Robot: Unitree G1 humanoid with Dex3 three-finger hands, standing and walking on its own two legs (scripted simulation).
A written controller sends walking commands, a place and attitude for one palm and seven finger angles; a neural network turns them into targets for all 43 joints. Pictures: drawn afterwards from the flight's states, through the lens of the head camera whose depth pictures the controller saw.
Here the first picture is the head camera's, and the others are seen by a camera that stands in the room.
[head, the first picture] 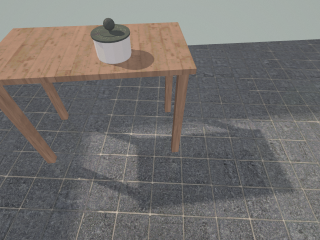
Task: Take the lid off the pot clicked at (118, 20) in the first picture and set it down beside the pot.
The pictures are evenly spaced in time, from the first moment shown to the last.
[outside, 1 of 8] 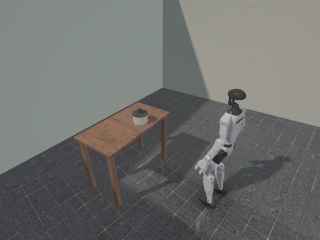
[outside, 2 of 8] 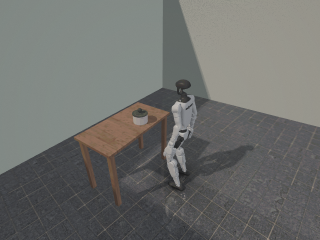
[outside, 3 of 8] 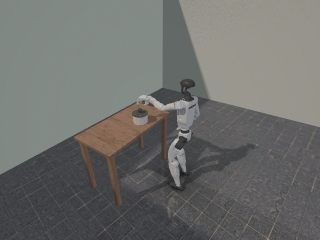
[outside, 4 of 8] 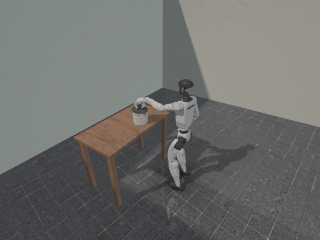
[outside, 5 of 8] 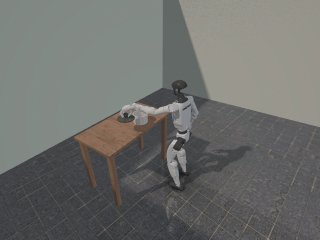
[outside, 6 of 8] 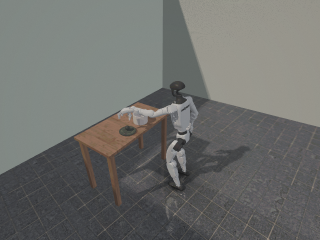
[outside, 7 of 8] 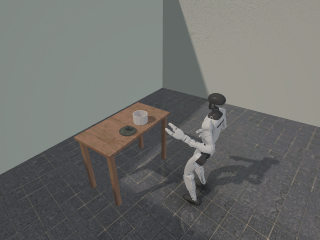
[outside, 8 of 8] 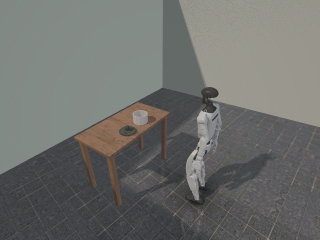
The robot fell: no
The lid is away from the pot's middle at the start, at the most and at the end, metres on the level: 0.00 0.26 0.24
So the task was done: yes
